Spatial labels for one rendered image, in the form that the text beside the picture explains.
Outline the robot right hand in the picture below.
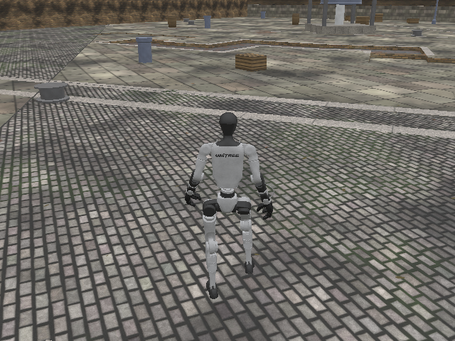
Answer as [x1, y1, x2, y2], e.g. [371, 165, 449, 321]
[257, 201, 273, 220]

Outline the left robot forearm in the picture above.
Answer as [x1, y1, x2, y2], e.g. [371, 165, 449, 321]
[186, 170, 200, 195]

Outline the robot torso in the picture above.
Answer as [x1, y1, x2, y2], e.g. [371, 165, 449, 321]
[211, 140, 244, 213]

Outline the robot left upper arm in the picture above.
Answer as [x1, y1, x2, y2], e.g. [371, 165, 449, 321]
[193, 143, 213, 181]

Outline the robot right upper arm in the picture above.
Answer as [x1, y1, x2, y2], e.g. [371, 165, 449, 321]
[242, 144, 262, 184]

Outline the right robot shin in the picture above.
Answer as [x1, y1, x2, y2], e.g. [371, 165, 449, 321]
[242, 220, 252, 265]

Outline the robot left hand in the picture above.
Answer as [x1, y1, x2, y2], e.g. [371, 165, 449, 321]
[185, 193, 201, 207]

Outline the right robot forearm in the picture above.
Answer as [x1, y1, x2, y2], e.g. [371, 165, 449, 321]
[255, 173, 271, 205]

